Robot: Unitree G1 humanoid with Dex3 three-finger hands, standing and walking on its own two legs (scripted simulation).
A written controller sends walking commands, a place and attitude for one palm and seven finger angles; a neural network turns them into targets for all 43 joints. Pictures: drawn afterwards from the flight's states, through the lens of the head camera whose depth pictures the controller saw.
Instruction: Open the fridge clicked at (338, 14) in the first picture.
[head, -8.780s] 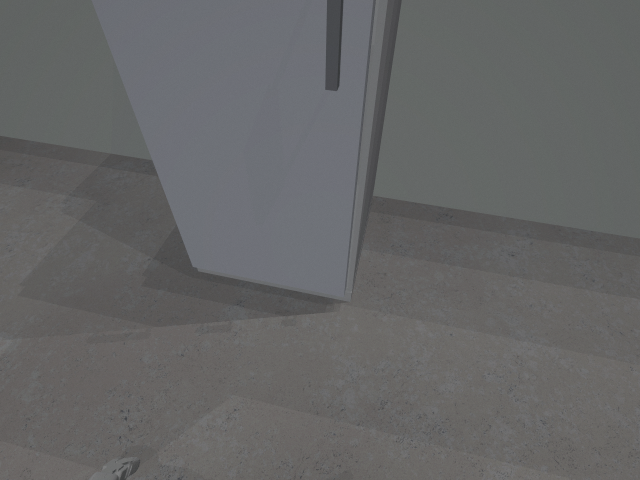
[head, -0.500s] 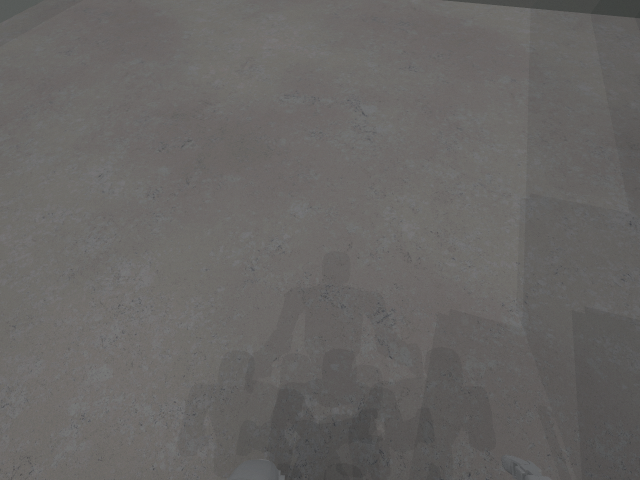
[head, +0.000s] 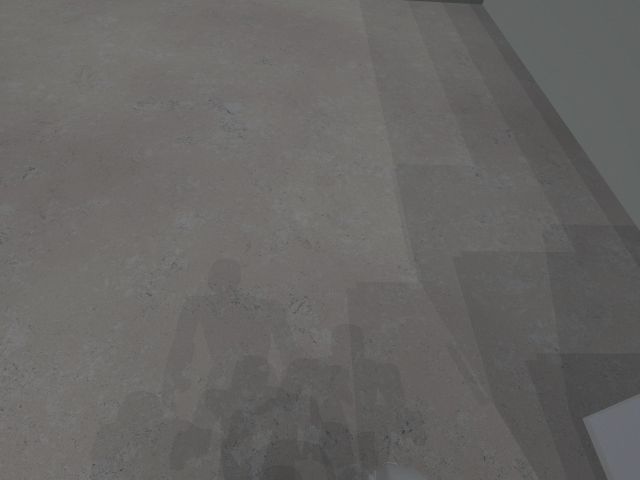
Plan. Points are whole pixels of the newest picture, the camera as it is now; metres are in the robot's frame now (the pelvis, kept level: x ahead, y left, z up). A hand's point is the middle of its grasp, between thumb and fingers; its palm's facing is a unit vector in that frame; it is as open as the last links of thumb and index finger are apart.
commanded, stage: turn to face it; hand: right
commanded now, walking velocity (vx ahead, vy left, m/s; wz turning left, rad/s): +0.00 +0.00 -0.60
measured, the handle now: out of the picture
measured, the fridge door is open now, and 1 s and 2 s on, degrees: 0 0 0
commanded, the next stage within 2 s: none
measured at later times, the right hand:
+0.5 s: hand out of the picture +0.05 -0.30 -0.16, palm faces +0.32 +0.92 -0.24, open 7.4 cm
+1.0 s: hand out of the picture -0.02 -0.20 -0.14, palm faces +0.56 +0.78 -0.29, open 7.4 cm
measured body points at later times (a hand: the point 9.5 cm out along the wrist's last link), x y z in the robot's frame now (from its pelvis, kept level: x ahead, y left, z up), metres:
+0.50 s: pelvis +0.00 -0.06 +0.01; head +0.02 -0.09 +0.45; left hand +0.14 +0.16 -0.12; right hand +0.03 -0.35 -0.14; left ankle +0.04 +0.12 -0.65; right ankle +0.01 -0.13 -0.74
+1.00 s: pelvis +0.01 +0.01 +0.00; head +0.05 +0.03 +0.45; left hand +0.18 +0.22 -0.16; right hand -0.05 -0.24 -0.11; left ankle +0.05 +0.10 -0.74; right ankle -0.09 -0.12 -0.64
